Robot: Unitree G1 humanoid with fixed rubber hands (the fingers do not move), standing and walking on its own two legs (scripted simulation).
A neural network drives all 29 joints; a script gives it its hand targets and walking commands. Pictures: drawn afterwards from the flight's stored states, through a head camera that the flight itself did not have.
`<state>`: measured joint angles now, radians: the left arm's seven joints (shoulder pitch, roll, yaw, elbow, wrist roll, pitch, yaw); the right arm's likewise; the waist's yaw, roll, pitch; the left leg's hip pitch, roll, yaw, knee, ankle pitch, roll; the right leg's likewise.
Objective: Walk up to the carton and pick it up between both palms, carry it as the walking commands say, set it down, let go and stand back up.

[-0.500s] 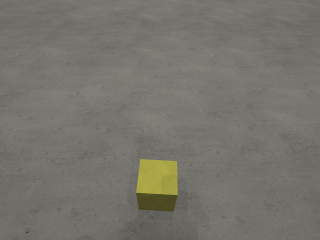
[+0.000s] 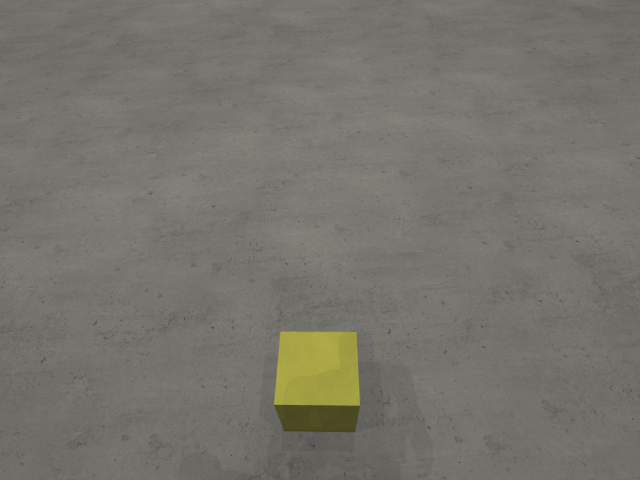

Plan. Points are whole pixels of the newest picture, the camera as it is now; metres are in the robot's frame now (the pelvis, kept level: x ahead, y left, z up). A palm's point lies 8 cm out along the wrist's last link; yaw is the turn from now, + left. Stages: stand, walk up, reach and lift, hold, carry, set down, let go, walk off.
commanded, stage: walk up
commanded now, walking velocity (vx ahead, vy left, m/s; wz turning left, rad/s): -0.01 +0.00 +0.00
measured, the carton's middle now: (318, 383) +0.46 +0.03 -0.65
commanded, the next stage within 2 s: none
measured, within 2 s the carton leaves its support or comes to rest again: neither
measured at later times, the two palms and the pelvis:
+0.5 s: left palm out of the picture +0.01 +0.22 -0.15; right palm out of the picture +0.00 -0.19 -0.15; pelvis +0.02 +0.01 +0.00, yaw +0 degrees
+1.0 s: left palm out of the picture +0.14 +0.18 -0.15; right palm out of the picture +0.02 -0.23 -0.17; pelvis +0.09 -0.03 -0.02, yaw +0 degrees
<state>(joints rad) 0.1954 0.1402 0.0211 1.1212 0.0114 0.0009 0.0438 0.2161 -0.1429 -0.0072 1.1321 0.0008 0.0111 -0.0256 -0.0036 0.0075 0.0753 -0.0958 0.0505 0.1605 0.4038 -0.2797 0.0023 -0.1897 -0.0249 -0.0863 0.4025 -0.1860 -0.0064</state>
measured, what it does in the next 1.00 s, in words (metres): steps on the spot: right foot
